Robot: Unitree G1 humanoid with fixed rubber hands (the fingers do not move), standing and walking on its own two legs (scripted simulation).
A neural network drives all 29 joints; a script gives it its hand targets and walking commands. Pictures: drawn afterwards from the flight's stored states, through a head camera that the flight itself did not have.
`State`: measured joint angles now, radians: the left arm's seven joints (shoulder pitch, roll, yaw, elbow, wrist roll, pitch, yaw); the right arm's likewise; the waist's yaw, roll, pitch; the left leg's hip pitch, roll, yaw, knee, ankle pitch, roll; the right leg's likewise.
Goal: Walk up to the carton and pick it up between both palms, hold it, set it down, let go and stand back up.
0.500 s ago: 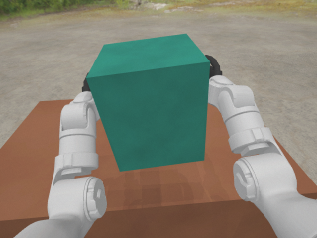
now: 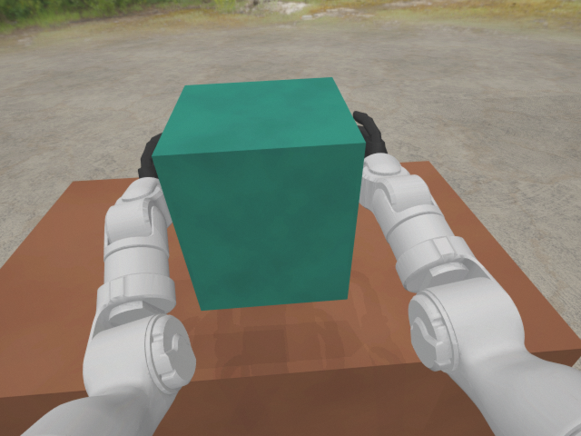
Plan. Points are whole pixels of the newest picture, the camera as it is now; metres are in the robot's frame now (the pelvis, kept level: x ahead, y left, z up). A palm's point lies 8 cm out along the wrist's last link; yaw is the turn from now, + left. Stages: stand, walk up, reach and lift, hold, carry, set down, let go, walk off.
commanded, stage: set down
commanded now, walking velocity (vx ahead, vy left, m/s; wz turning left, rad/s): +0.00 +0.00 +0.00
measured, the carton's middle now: (267, 193) +0.37 +0.04 +0.20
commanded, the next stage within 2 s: none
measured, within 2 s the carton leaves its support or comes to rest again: neither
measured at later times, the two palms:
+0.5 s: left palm (162, 201) +0.38 +0.19 +0.20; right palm (365, 180) +0.40 -0.11 +0.20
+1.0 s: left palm (168, 216) +0.38 +0.19 +0.17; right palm (362, 191) +0.41 -0.11 +0.18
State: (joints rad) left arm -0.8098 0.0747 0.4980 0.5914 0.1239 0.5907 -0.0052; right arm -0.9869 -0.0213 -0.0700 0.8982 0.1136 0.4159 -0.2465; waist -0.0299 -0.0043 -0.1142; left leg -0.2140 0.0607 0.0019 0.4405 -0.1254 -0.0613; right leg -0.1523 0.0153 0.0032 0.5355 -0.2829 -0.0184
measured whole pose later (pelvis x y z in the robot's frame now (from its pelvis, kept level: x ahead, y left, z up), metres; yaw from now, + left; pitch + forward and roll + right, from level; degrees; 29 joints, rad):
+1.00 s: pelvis +0.00 +0.00 +0.00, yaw +0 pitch -5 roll +1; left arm -0.77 0.02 0.34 0.66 0.13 0.44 0.13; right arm -0.92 -0.09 -0.07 1.02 0.14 0.18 -0.15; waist 0.04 -0.02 -0.03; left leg -0.23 0.06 0.00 0.44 -0.13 -0.06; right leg -0.17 0.02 0.00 0.53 -0.28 -0.02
